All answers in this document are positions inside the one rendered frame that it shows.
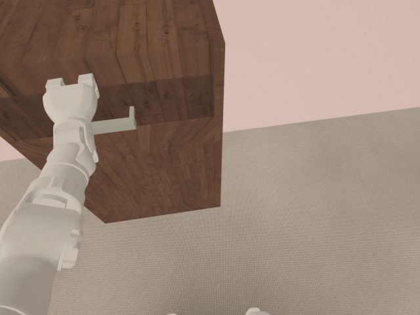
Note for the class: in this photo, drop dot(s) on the drawer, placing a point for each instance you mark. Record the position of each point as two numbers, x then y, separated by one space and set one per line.
158 101

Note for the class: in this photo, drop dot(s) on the handle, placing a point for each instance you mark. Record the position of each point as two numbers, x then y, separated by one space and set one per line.
115 125

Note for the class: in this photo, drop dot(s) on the left robot forearm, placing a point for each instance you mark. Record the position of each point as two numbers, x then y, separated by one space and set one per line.
65 176

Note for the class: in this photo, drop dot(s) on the left robot upper arm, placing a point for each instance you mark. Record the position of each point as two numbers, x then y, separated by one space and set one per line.
41 240

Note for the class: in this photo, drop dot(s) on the cabinet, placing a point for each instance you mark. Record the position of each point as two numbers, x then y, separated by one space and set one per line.
153 170

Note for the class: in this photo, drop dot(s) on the robot left hand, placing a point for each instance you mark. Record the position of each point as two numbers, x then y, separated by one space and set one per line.
77 100

